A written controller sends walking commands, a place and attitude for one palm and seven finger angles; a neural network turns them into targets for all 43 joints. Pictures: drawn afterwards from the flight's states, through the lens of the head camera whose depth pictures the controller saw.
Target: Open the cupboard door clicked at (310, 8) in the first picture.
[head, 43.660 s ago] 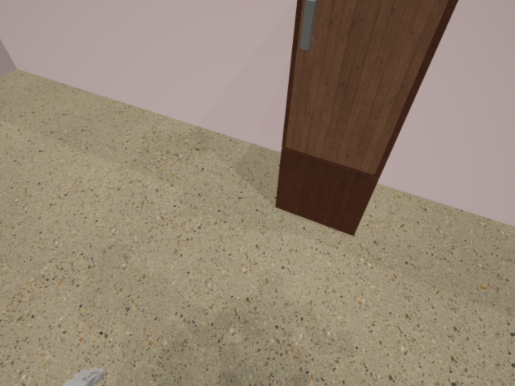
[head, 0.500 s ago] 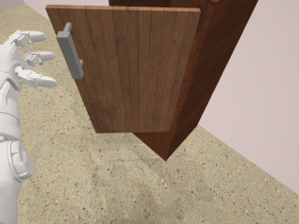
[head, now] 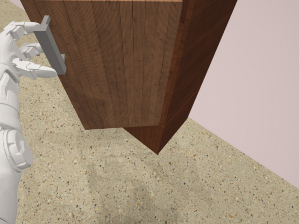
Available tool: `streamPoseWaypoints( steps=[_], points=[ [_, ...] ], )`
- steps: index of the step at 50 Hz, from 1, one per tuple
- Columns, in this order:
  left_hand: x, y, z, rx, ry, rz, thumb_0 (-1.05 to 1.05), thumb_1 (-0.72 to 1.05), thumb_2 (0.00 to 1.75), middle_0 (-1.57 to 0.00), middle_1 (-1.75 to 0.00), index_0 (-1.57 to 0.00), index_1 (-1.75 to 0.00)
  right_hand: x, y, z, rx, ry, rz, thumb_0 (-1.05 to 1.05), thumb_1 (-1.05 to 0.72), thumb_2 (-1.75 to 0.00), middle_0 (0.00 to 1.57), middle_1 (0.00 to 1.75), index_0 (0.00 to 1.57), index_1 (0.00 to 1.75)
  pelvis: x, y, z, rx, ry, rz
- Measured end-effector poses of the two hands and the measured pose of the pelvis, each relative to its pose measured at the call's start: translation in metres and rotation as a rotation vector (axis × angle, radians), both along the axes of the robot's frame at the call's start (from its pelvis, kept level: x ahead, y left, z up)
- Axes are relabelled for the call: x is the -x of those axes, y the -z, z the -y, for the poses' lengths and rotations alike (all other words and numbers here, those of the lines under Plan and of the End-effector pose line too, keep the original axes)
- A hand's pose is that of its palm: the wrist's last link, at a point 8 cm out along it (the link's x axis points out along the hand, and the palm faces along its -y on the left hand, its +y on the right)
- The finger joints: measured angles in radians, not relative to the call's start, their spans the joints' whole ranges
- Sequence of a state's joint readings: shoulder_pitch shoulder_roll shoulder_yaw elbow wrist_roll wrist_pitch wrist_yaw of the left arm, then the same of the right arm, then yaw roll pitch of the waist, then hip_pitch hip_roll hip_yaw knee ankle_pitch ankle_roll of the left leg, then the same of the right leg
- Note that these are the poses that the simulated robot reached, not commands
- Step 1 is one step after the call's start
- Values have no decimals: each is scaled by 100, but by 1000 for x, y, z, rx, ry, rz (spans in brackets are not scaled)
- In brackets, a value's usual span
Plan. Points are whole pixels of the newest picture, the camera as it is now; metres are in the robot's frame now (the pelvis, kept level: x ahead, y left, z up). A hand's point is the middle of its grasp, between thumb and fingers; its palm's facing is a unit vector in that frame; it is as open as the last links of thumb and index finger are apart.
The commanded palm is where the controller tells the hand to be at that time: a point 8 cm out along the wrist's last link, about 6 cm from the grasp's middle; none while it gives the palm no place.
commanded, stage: slide the fingers in behind the handle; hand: left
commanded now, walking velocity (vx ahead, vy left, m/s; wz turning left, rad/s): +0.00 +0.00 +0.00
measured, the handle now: (53, 46) +0.54 +0.21 +0.17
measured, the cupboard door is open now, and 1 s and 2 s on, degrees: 45 45 45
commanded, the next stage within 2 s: close the thumb around the handle in 1.18 s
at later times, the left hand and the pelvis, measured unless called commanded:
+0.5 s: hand (50, 56) +0.50 +0.21 +0.17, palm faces +0.01 -1.00 +0.02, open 14.0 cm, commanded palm +0.47 +0.26 +0.17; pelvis +0.01 +0.00 +0.00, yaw +1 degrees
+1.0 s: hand (58, 56) +0.50 +0.19 +0.17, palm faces +0.05 -1.00 +0.03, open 13.9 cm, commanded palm +0.47 +0.24 +0.17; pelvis +0.00 +0.00 +0.00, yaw +0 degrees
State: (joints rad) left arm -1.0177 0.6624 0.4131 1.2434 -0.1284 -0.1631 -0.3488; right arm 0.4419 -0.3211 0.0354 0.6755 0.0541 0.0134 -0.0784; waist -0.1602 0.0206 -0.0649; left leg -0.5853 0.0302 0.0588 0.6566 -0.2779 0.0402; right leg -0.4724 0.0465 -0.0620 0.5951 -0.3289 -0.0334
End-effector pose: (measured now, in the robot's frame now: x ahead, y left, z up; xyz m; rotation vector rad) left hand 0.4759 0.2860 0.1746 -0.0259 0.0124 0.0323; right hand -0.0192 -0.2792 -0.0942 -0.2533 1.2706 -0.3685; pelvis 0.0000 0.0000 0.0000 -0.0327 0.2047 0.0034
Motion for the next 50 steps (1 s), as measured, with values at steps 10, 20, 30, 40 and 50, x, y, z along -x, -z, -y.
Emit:
streamPoseWaypoints(
  steps=[10,20,30,40,50],
  points=[
    [3,4,1,-11,-2,-13,-1,-50,30,-30,-120,-31,-121,-17,4,-6,-32,-8,23,0,-90,-89,20,30,21,30,-8,-1,1,-1,4,6],
    [2,6,14,-16,11,11,-1,-50,30,-30,-120,-30,-120,-55,5,-9,-43,-55,101,0,-90,-89,20,30,21,30,-13,-1,-2,-2,-7,14],
    [1,7,30,8,-4,0,-1,-50,30,-30,-120,-31,-121,-71,6,-14,-62,-75,145,0,-90,-89,20,30,21,30,-14,-1,-2,-8,-4,23],
    [4,8,35,-15,-4,-8,-1,-50,30,-30,-120,-30,-121,-53,9,-12,-64,-65,104,0,-90,-89,20,30,21,30,-8,-1,0,-7,-13,33],
    [4,4,45,4,-16,-9,-1,-50,30,-30,-120,-30,-120,-34,9,-9,-60,-37,96,0,-90,-89,20,30,21,30,-3,-1,1,-9,-2,39]
  ],
)
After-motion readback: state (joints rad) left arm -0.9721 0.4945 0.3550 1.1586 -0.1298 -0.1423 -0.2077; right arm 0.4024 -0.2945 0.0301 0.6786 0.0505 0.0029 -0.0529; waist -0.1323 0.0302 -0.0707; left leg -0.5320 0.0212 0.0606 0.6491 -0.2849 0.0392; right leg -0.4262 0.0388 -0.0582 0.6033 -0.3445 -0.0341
